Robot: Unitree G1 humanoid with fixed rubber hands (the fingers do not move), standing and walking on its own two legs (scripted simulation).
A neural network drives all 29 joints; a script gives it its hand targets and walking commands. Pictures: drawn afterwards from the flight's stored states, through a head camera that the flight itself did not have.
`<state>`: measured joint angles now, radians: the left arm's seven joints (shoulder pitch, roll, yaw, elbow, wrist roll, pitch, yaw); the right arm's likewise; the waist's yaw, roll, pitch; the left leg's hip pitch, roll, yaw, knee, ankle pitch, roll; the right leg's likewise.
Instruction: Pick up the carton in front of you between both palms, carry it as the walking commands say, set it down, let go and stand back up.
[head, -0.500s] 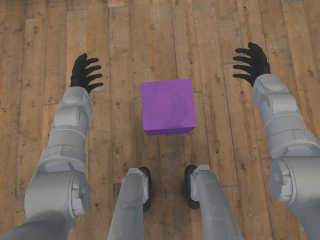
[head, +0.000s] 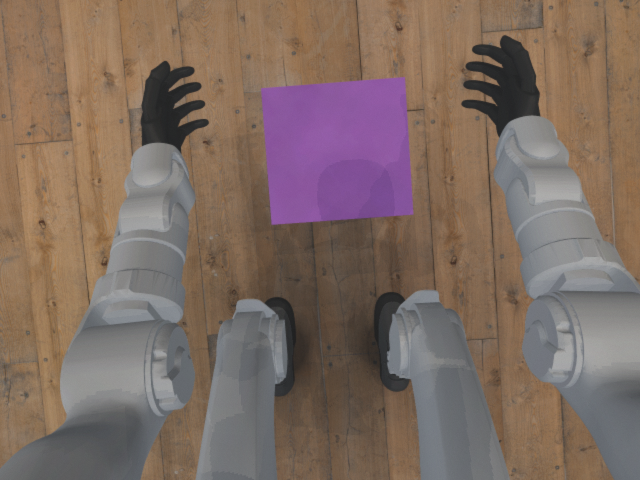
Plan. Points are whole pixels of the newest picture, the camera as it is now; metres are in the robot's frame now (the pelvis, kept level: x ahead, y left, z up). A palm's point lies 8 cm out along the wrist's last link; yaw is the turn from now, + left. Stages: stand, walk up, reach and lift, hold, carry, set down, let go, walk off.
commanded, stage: reach and lift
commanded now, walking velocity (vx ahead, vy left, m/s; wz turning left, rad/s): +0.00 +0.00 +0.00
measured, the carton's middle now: (335, 163) +0.48 -0.02 -0.42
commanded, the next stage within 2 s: none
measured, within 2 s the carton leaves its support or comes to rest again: leaves its support in 1.40 s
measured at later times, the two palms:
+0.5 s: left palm (218, 164) +0.48 +0.17 -0.34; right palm (451, 148) +0.48 -0.20 -0.34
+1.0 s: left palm (230, 157) +0.49 +0.15 -0.34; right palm (436, 146) +0.48 -0.18 -0.34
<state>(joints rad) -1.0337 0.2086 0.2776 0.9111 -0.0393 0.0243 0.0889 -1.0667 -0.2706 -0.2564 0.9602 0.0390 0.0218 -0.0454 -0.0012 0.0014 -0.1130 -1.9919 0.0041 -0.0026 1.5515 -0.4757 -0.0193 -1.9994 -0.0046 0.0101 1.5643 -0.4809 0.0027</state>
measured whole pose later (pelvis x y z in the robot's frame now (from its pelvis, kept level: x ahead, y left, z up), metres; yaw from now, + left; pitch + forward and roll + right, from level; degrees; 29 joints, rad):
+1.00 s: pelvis -0.04 +0.01 -0.17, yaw +0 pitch +39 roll +0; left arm -1.40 0.30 0.04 1.15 -0.25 0.00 0.14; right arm -1.41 -0.34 -0.03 1.17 0.25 0.00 -0.11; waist -0.01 0.01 0.31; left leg -2.29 -0.01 -0.01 2.16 -0.54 -0.02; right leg -2.29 0.00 0.02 2.17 -0.55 0.02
